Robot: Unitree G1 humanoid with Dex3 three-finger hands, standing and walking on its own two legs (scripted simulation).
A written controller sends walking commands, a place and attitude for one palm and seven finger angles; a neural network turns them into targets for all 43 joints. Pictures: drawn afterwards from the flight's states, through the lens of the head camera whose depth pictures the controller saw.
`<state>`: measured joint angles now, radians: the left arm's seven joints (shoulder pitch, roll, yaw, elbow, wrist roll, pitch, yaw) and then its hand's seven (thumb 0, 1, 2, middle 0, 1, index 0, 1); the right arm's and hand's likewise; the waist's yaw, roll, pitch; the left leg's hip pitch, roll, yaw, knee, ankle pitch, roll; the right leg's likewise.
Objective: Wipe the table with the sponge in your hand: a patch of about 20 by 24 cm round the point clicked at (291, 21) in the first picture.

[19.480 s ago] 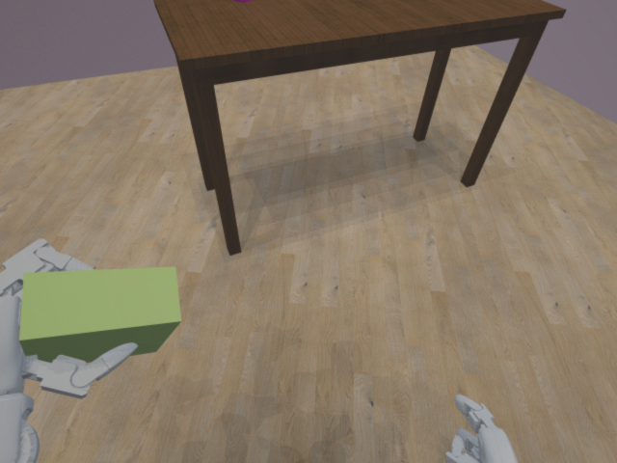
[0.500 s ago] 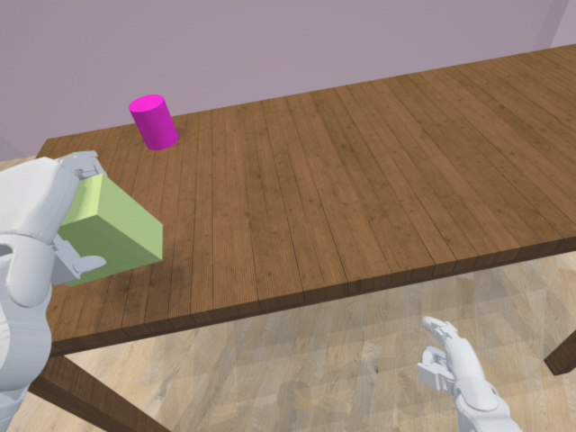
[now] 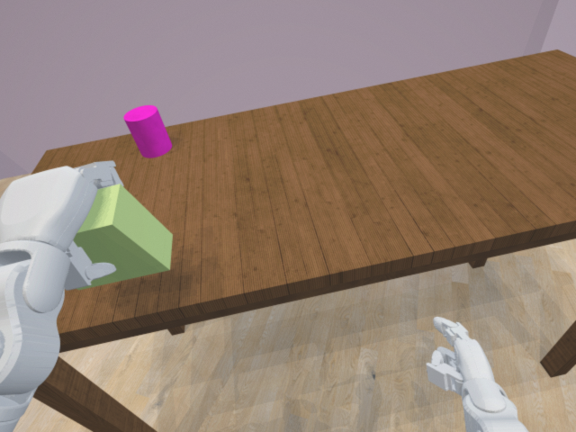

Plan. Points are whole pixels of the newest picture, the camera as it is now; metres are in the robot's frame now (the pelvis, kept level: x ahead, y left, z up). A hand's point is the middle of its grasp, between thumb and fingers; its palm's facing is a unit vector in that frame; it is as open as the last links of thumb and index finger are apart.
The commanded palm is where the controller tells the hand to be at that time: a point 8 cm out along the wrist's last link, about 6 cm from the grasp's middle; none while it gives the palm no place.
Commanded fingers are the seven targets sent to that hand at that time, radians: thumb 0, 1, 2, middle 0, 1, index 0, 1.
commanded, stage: move the sponge above the wiping area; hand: left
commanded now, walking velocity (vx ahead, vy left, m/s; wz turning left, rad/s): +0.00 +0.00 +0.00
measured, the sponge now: (107, 249) +0.25 +0.27 +0.18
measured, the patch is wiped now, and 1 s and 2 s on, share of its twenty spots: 0.00 0.00 0.00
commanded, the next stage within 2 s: none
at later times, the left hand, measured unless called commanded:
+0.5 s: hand (93, 204) +0.29 +0.30 +0.22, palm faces +0.21 -0.02 -0.98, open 9.6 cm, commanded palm +0.23 +0.30 +0.29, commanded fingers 0.00 0.10 1.30 -1.20 -1.60 -1.20 -1.60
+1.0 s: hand (75, 196) +0.30 +0.33 +0.22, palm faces +0.23 -0.03 -0.97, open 9.6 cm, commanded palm +0.24 +0.32 +0.28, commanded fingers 0.00 0.10 1.30 -1.20 -1.60 -1.20 -1.60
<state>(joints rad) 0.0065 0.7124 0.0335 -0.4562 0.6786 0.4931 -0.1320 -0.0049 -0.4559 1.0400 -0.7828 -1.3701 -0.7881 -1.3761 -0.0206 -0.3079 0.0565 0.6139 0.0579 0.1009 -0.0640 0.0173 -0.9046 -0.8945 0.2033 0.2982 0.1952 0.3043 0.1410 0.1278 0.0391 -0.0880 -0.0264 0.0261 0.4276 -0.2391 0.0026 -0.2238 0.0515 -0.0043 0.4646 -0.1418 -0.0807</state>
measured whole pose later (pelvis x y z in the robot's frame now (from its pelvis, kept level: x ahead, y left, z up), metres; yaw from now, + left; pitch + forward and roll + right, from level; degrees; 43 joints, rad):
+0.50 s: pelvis -0.01 +0.03 +0.00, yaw +0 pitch -6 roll +2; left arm -0.26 0.67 -0.07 -0.15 0.78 0.45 -0.14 0.00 -0.46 1.04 -0.78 -1.37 -0.79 -1.38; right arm 0.00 -0.29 0.07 0.65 0.06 0.08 -0.07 0.02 -0.90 -0.89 0.20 0.30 0.19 0.30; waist 0.11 0.11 0.05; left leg -0.09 -0.07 0.03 0.40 -0.21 0.04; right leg -0.23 0.02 0.03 0.46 -0.13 -0.05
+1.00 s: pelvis +0.03 +0.03 +0.01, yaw +1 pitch -4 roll +1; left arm -0.16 0.68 -0.01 -0.30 0.79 0.52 -0.17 0.00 -0.46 1.04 -0.78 -1.37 -0.79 -1.38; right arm -0.01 -0.27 0.09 0.62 0.05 0.12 -0.02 0.02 -0.90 -0.89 0.20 0.30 0.21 0.30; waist 0.14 0.11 0.03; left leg -0.05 -0.06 0.01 0.34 -0.23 0.05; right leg -0.19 0.03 0.01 0.40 -0.15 -0.04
